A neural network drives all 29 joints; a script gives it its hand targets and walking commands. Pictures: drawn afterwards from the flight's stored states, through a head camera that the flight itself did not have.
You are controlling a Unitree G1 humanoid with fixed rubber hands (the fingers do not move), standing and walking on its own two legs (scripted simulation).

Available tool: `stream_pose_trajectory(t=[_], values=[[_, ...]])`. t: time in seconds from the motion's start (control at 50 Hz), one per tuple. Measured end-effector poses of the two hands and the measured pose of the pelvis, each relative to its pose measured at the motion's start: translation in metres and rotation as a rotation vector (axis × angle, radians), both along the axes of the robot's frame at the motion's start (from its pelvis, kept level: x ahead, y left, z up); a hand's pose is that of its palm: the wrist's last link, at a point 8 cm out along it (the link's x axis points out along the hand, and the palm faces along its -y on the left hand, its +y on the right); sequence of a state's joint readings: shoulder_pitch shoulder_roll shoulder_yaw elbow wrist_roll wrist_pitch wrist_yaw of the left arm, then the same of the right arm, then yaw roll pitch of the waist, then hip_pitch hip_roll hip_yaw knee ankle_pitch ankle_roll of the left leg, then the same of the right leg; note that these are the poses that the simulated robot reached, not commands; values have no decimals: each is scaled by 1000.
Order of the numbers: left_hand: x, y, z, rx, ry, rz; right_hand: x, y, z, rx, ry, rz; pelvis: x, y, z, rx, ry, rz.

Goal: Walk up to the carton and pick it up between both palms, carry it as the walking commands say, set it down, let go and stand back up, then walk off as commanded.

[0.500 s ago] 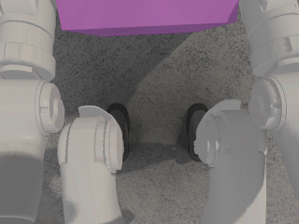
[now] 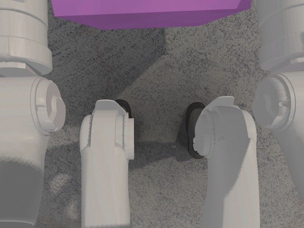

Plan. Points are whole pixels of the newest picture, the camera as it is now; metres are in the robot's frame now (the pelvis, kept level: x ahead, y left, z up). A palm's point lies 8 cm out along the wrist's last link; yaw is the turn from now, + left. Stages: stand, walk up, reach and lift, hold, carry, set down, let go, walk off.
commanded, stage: reach and lift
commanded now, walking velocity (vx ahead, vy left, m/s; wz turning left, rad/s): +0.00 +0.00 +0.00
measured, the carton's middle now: out of the picture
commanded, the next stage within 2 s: none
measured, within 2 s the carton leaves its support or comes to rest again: neither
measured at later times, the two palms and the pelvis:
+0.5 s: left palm out of the picture +0.58 +0.19 -0.10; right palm out of the picture +0.58 -0.15 -0.10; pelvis +0.00 +0.00 +0.04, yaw +0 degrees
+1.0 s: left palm out of the picture +0.55 +0.20 -0.03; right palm out of the picture +0.56 -0.14 -0.03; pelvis -0.02 +0.00 +0.08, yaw +1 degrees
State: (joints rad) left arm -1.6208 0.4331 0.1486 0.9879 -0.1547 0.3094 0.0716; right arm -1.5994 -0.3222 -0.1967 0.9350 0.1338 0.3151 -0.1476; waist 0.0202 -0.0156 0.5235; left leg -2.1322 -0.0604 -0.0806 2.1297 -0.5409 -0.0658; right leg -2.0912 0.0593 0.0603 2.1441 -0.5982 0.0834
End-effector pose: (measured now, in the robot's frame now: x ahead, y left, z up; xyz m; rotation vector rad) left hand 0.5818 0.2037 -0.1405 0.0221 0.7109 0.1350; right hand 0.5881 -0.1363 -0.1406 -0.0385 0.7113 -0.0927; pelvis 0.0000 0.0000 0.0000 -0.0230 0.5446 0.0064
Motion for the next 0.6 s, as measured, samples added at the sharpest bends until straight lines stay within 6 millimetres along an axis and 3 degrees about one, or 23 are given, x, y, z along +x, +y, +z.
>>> stream_pose_trajectory(t=[0.26, 0.6], values=[[0, -9, 9, -3, 12, -29, -11, -8, 11, -12, 12, -30, -1, 4, 17, -32, 22, 15], [-4, -12, 54, -23, -19, 5, -13, -13, 47, 20, -17, -30, -3, -5, 46, 11, 16, 9]])
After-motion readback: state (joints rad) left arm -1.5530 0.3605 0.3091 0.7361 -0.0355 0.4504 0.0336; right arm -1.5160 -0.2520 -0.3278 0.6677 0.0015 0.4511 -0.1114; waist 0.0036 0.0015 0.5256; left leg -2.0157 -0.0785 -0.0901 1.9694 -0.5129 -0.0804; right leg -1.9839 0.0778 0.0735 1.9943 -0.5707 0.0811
